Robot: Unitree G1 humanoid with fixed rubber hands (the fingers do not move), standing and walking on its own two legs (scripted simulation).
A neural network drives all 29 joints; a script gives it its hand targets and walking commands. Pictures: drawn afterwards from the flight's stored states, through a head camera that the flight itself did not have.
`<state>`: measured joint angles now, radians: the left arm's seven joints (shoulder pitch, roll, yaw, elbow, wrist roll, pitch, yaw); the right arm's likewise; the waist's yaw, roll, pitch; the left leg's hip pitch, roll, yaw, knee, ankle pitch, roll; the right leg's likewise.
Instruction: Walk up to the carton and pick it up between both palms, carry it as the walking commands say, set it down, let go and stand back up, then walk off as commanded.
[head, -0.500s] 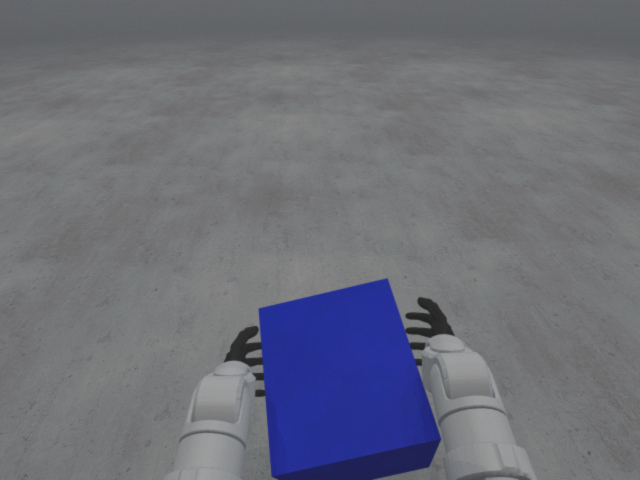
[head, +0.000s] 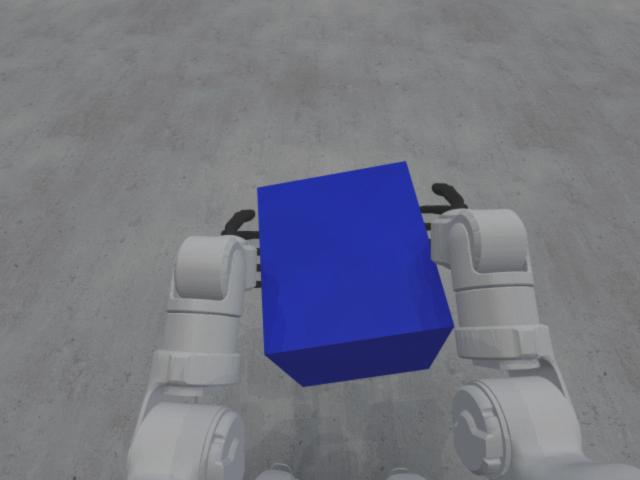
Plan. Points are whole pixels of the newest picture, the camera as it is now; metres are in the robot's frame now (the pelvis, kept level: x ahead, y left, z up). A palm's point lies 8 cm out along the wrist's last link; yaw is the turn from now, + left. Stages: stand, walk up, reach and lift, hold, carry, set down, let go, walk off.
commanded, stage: carry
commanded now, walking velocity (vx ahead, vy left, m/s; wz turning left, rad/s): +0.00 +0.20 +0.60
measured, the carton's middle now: (349, 285) +0.38 -0.02 +0.02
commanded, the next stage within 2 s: none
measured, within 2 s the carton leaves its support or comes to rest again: neither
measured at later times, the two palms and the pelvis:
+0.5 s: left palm (89, 367) +0.25 +0.26 +0.07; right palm (329, 295) +0.33 +0.01 +0.08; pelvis -0.02 +0.06 +0.01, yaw +16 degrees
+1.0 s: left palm out of the picture +0.15 +0.41 +0.09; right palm (169, 334) +0.28 +0.18 +0.09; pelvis -0.05 +0.15 +0.01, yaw +32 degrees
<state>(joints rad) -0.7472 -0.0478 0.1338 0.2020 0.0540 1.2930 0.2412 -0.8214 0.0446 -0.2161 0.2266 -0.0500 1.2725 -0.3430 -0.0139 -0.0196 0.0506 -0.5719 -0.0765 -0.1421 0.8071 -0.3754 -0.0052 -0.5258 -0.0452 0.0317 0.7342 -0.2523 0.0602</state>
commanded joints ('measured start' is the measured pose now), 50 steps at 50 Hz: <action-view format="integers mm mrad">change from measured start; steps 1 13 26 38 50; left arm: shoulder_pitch -696 -440 -202 -273 -257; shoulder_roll -1129 -1181 -1132 -1165 -1168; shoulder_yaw -413 -535 -628 -676 -608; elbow -344 -425 -535 -582 -518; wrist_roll -368 -422 -333 -421 -348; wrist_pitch -37 -74 -74 -79 -81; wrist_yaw -292 -360 -349 -386 -366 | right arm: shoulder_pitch -453 -329 -97 -32 -184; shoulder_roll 1202 1178 1197 1191 1211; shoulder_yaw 392 609 717 691 733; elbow -63 -459 -405 -438 -452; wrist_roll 400 382 409 333 448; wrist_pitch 22 -22 -27 -35 -19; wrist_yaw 459 431 494 464 513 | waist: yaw -13 55 -2 31 21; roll -46 -250 -96 185 -184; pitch -621 -630 -622 -679 -526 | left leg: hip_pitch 319 -163 357 371 117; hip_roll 31 -14 82 208 73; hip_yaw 69 81 162 -24 249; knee -129 28 -369 -127 -96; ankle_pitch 75 7 199 892 -37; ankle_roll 51 36 62 154 10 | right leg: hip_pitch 155 637 301 296 436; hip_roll -233 -321 -251 -56 -394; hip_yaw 68 318 -114 -91 -106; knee -88 -381 146 -111 -97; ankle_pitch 151 110 525 -12 588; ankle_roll -139 -175 -48 -31 -143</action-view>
